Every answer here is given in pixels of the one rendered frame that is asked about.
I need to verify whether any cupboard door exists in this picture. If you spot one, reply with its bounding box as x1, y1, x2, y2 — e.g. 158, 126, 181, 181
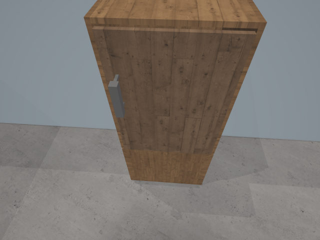
92, 26, 257, 155

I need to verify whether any handle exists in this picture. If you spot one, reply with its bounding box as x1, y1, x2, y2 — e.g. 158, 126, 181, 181
108, 74, 125, 118

